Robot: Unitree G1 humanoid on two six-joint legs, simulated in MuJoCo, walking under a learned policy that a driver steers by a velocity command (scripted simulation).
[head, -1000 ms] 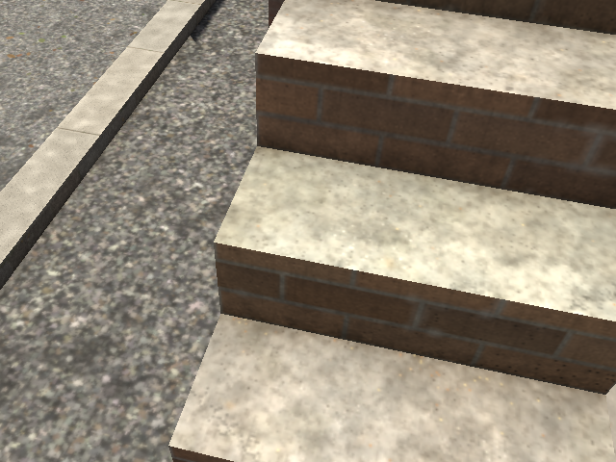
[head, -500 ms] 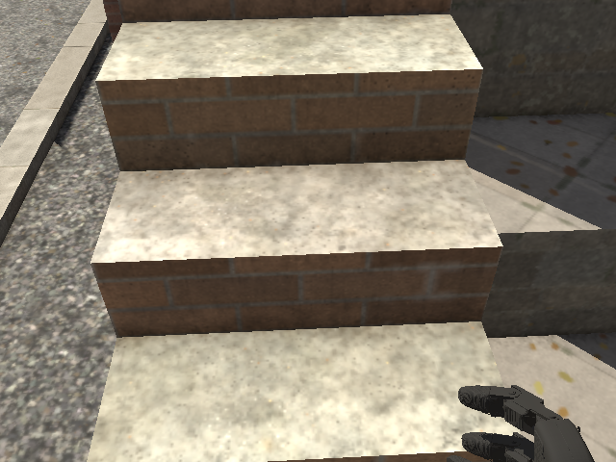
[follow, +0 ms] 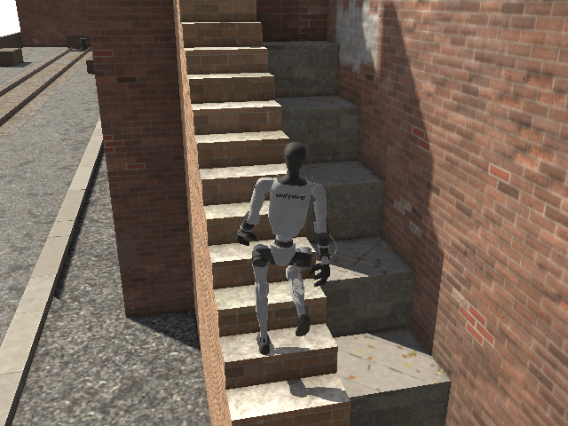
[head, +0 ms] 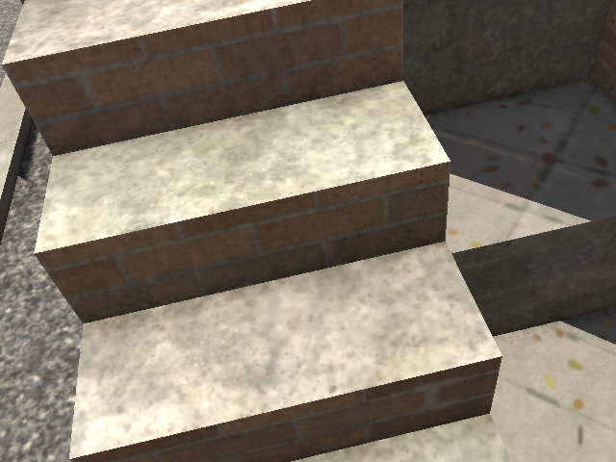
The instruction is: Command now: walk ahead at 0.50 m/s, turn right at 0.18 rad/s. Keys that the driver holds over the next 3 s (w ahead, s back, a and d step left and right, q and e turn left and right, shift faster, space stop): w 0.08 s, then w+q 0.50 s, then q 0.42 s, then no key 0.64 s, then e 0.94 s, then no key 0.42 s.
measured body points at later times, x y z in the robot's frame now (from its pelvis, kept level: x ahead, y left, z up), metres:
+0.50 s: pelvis +0.19 -0.01 +0.07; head +0.19 -0.04 +0.52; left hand +0.03 +0.15 -0.06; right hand +0.48 -0.15 +0.04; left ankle +0.25 +0.12 -0.37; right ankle +0.10 -0.17 -0.68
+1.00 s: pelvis +0.37 +0.06 +0.27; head +0.40 +0.12 +0.71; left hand +0.61 +0.29 +0.24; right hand +0.44 -0.18 +0.14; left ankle +0.26 +0.11 -0.49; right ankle +0.55 +0.01 -0.17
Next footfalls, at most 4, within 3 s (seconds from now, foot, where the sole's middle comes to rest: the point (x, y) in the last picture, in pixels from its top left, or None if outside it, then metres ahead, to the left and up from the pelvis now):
0.18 right None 0.14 -0.17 -0.72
0.56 left None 0.30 0.11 -0.53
1.08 right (343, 320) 0.61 0.04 -0.34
1.48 left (158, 439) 0.41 0.32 -0.34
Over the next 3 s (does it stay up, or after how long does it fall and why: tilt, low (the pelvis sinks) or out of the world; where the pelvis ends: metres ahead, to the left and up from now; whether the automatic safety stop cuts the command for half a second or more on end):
stays up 0.44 0.10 0.38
